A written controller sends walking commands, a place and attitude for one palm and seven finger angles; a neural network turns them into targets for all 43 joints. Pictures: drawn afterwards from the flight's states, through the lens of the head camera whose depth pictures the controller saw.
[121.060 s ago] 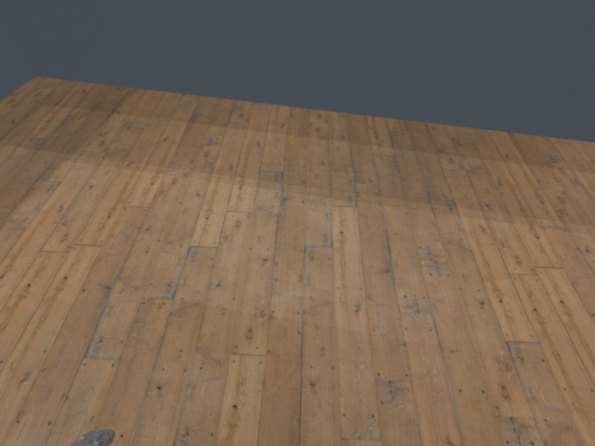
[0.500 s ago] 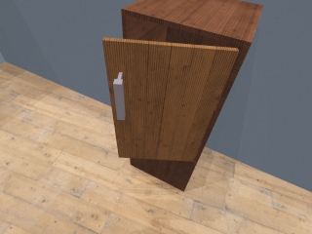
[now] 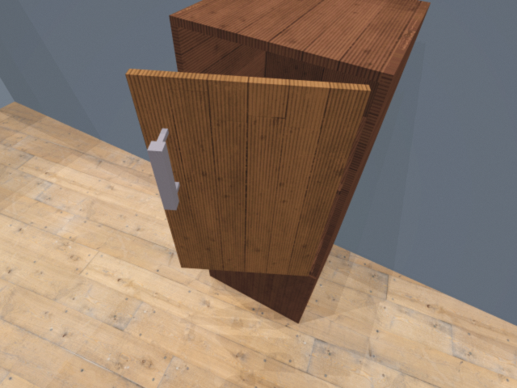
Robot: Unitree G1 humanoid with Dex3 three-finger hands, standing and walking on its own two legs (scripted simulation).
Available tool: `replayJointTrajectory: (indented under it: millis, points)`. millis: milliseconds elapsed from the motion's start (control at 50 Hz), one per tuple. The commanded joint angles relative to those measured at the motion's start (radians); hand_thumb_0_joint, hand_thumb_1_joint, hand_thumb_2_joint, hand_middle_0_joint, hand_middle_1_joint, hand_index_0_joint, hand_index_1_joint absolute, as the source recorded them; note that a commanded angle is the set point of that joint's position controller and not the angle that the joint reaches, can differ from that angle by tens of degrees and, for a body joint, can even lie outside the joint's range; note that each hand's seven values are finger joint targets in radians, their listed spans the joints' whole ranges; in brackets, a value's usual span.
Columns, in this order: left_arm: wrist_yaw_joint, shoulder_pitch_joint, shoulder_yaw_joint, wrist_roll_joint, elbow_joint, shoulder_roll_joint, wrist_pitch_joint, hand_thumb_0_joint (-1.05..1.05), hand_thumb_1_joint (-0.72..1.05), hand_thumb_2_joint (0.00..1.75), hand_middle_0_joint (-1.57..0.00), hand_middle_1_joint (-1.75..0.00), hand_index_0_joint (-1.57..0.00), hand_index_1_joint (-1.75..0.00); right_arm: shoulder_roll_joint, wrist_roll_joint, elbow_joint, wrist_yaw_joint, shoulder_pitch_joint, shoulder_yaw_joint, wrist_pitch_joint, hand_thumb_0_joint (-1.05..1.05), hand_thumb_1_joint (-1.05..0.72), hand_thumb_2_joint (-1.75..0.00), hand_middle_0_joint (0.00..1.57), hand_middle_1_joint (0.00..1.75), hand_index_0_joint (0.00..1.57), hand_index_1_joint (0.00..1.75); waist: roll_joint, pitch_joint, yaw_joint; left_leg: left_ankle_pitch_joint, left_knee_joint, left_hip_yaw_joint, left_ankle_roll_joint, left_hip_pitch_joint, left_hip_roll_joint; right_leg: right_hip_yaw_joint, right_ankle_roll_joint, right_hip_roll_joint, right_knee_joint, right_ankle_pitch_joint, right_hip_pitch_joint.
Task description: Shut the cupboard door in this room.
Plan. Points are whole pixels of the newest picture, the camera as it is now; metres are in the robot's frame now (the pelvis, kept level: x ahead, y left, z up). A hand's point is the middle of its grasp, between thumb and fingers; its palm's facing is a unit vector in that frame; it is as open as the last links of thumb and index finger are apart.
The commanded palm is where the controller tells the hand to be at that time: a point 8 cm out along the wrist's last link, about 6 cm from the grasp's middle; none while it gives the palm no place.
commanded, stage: come to a stop and stand still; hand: left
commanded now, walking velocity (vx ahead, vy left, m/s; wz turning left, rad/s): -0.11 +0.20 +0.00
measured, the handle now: (167, 170) +0.46 +0.20 +0.07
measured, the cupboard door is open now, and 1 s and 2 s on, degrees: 25 25 25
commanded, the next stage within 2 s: look again from close up in 1.76 s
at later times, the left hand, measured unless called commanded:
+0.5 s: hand out of the picture +0.00 +0.20 -0.16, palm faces +0.00 -0.96 -0.27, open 7.4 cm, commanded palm none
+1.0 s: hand out of the picture +0.03 +0.15 -0.17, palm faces -0.05 -0.98 -0.21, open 7.3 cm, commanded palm none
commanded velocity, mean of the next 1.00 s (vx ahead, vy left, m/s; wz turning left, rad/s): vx -0.01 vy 0.01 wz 0.00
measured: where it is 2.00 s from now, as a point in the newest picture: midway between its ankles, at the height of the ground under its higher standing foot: outside the picture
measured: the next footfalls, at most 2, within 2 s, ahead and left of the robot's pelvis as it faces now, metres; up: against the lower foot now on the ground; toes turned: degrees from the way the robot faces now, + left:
left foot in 0.08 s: +0.06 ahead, +0.10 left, +0.00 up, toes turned +2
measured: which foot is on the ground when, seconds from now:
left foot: up 0.00-0.06, down 0.08-1.00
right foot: down 0.00-1.00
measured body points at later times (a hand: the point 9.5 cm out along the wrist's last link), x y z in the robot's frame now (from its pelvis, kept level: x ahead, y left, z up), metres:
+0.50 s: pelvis -0.01 +0.01 +0.00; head -0.03 -0.01 +0.45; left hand +0.00 +0.25 -0.14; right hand +0.07 -0.22 -0.15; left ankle +0.02 +0.09 -0.73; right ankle +0.01 -0.11 -0.73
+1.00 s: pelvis +0.01 -0.02 +0.01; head +0.03 -0.03 +0.46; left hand +0.03 +0.20 -0.15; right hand -0.03 -0.23 -0.16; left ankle +0.02 +0.09 -0.73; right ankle +0.01 -0.11 -0.73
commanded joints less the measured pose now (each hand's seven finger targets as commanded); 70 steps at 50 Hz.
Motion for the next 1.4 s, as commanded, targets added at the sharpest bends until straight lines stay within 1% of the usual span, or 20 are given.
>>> replayJointTrajectory:
  millis: [0,40,60,80,100,120,160,220,240,260,280,320,340,380,440,500,560,880,1100,1380]
  points:
    - [0.014,0.063,0.022,-0.012,-0.017,0.128,-0.008,0.0,0.9,0.9,-0.2,-0.3,-0.2,-0.3,-0.02,0.016,-0.051,0.0,0.023,0.0,-0.03,0.0,-0.9,-0.9,0.2,0.3,0.2,0.3,-0.136,-0.007,0.014,0.109,-0.178,0.042,-0.015,0.013,-0.042,0.188,-0.124,-0.237,-0.108,0.638,0.109]
    - [0.02,0.053,0.03,-0.017,-0.023,0.127,0.004,0.0,0.9,0.9,-0.2,-0.3,-0.2,-0.3,-0.042,0.016,-0.051,-0.005,0.029,-0.007,-0.027,0.0,-0.9,-0.9,0.2,0.3,0.2,0.3,-0.107,-0.009,0.008,0.239,-0.293,0.041,-0.009,0.092,-0.031,0.19,-0.103,-0.225,-0.064,0.584,0.078]
    - [0.02,0.052,0.03,-0.017,-0.03,0.117,0.01,0.0,0.9,0.9,-0.2,-0.3,-0.2,-0.3,-0.062,0.014,-0.055,-0.006,0.022,-0.012,-0.027,0.0,-0.9,-0.9,0.2,0.3,0.2,0.3,-0.062,-0.008,0.009,0.369,-0.301,0.013,0.008,0.137,0.008,0.171,-0.081,-0.198,-0.046,0.503,0.037]
    - [0.02,0.053,0.03,-0.015,-0.038,0.103,0.018,0.0,0.9,0.9,-0.2,-0.3,-0.2,-0.3,-0.09,0.01,-0.066,-0.007,0.009,-0.017,-0.025,0.0,-0.9,-0.9,0.2,0.3,0.2,0.3,0.011,-0.002,0.016,0.52,-0.281,-0.028,0.03,0.157,0.06,0.14,-0.053,-0.155,-0.03,0.386,-0.005]
    - [0.02,0.044,0.025,-0.013,-0.042,0.084,0.027,0.0,0.9,0.9,-0.2,-0.3,-0.2,-0.3,-0.098,0.007,-0.072,-0.008,-0.015,-0.019,-0.027,0.0,-0.9,-0.9,0.2,0.3,0.2,0.3,0.129,0.016,0.023,0.597,-0.314,-0.083,0.064,0.131,0.104,0.107,-0.023,-0.106,-0.006,0.241,-0.017]
    - [0.02,0.047,0.019,-0.011,-0.044,0.067,0.033,0.0,0.9,0.9,-0.2,-0.3,-0.2,-0.3,-0.109,0.008,-0.079,-0.01,-0.031,-0.017,-0.029,0.0,-0.9,-0.9,0.2,0.3,0.2,0.3,0.188,0.022,0.03,0.649,-0.357,-0.122,0.104,0.095,0.142,0.069,0.002,-0.064,0.019,0.096,0.012]
    - [0.017,0.075,0.009,-0.01,-0.025,0.048,0.039,0.0,0.9,0.9,-0.2,-0.3,-0.2,-0.3,-0.117,0.009,-0.102,-0.011,-0.086,-0.016,-0.03,0.0,-0.9,-0.9,0.2,0.3,0.2,0.3,0.141,0.026,0.049,0.541,-0.384,-0.135,0.129,0.046,0.146,0.068,0.011,-0.049,0.022,-0.007,0.042]
    - [0.012,0.086,0.004,-0.004,-0.016,0.053,0.03,0.0,0.9,0.9,-0.2,-0.3,-0.2,-0.3,-0.105,0.009,-0.114,-0.007,-0.092,-0.016,-0.03,0.0,-0.9,-0.9,0.2,0.3,0.2,0.3,0.042,0.005,0.039,0.316,-0.363,-0.101,0.089,0.045,0.087,0.113,-0.001,-0.073,-0.083,0.092,0.054]
    - [0.049,0.153,-0.006,-0.004,0.016,0.084,0.007,0.0,0.9,0.9,-0.2,-0.3,-0.2,-0.3,-0.153,0.019,-0.177,-0.005,-0.145,-0.011,-0.051,0.0,-0.9,-0.9,0.2,0.3,0.2,0.3,0.162,-0.028,0.044,0.537,-0.168,-0.05,0.039,0.147,0.089,0.172,-0.026,-0.133,-0.087,0.347,-0.003]
    - [0.039,0.078,0.004,-0.01,-0.044,0.154,-0.002,0.0,0.9,0.9,-0.2,-0.3,-0.2,-0.3,-0.107,0.01,-0.192,0.006,-0.077,-0.011,-0.041,0.0,-0.9,-0.9,0.2,0.3,0.2,0.3,0.145,-0.11,-0.007,0.261,-0.193,-0.049,0.026,0.124,0.036,0.217,-0.063,-0.166,-0.09,0.096,0.004]
    - [0.031,0.031,0.006,-0.011,-0.061,0.15,-0.002,0.0,0.9,0.9,-0.2,-0.3,-0.2,-0.3,-0.115,0.005,-0.196,0.009,-0.054,-0.007,-0.037,0.0,-0.9,-0.9,0.2,0.3,0.2,0.3,0.143,-0.078,-0.023,0.179,-0.238,-0.056,0.029,0.113,0.041,0.204,-0.074,-0.147,-0.08,-0.05,-0.048]
    - [0.02,0.033,-0.002,-0.007,-0.069,0.115,0.005,0.0,0.9,0.9,-0.2,-0.3,-0.2,-0.3,-0.124,0.0,-0.208,0.012,-0.046,-0.003,-0.043,0.0,-0.9,-0.9,0.2,0.3,0.2,0.3,0.182,-0.016,-0.01,0.202,-0.335,-0.128,0.062,0.073,0.084,0.114,-0.044,-0.067,-0.031,-0.077,-0.076]
    - [0.016,0.046,-0.007,-0.005,-0.064,0.098,0.008,0.0,0.9,0.9,-0.2,-0.3,-0.2,-0.3,-0.133,0.003,-0.219,0.01,-0.052,-0.003,-0.043,0.0,-0.9,-0.9,0.2,0.3,0.2,0.3,0.144,0.002,-0.001,0.169,-0.37,-0.149,0.075,0.04,0.094,0.094,-0.031,-0.044,-0.024,-0.074,-0.053]
    - [0.01,0.052,-0.016,-0.006,-0.057,0.082,0.012,0.0,0.9,0.9,-0.2,-0.3,-0.2,-0.3,-0.146,0.005,-0.23,0.01,-0.064,-0.003,-0.039,0.0,-0.9,-0.9,0.2,0.3,0.2,0.3,0.001,0.065,0.006,0.02,-0.411,-0.144,0.075,-0.019,0.082,0.1,-0.024,-0.047,-0.055,-0.089,-0.052]
    - [0.005,0.064,-0.016,-0.005,-0.058,0.088,0.013,0.0,0.9,0.9,-0.2,-0.3,-0.2,-0.3,-0.144,-0.001,-0.219,0.013,-0.056,-0.001,-0.04,0.0,-0.9,-0.9,0.2,0.3,0.2,0.3,0.034,0.099,0.01,-0.048,-0.457,-0.134,0.067,-0.032,0.064,0.122,-0.026,-0.051,-0.076,-0.124,-0.076]
    - [0.003,0.069,-0.018,-0.007,-0.056,0.099,0.008,0.0,0.9,0.9,-0.2,-0.3,-0.2,-0.3,-0.143,0.0,-0.206,0.016,-0.042,0.004,-0.041,0.0,-0.9,-0.9,0.2,0.3,0.2,0.3,-0.04,0.086,0.007,-0.01,-0.435,-0.107,0.062,0.0,0.047,0.157,-0.025,-0.068,-0.123,-0.161,-0.091]
    - [0.001,0.054,-0.017,-0.01,-0.056,0.111,0.004,0.0,0.9,0.9,-0.2,-0.3,-0.2,-0.3,-0.133,-0.001,-0.182,0.015,-0.017,0.012,-0.045,0.0,-0.9,-0.9,0.2,0.3,0.2,0.3,-0.04,0.082,0.0,0.048,-0.417,-0.082,0.056,0.037,0.034,0.178,-0.031,-0.084,-0.154,-0.183,-0.111]
    - [0.004,0.044,-0.026,-0.025,0.041,0.09,-0.01,0.0,0.9,0.9,-0.2,-0.3,-0.2,-0.3,-0.079,0.005,-0.015,0.0,0.051,0.038,-0.067,0.0,-0.9,-0.9,0.2,0.3,0.2,0.3,0.026,0.023,0.013,0.292,-0.394,-0.04,0.035,0.106,0.049,0.157,-0.039,-0.096,-0.15,0.098,0.037]
    - [0.007,0.055,-0.029,-0.024,0.079,0.065,-0.01,0.0,0.9,0.9,-0.2,-0.3,-0.2,-0.3,-0.054,0.006,0.025,-0.008,0.049,0.035,-0.059,0.0,-0.9,-0.9,0.2,0.3,0.2,0.3,0.013,0.057,0.007,0.287,-0.39,-0.028,0.031,0.139,0.054,0.157,-0.039,-0.089,-0.173,0.119,0.02]
    - [0.01,0.084,-0.025,-0.021,0.09,0.058,-0.017,0.0,0.9,0.9,-0.2,-0.3,-0.2,-0.3,-0.057,0.006,0.029,-0.016,0.023,0.033,-0.062,0.0,-0.9,-0.9,0.2,0.3,0.2,0.3,0.008,0.027,0.009,0.36,-0.38,-0.014,0.025,0.187,0.06,0.155,-0.038,-0.093,-0.169,0.292,0.067]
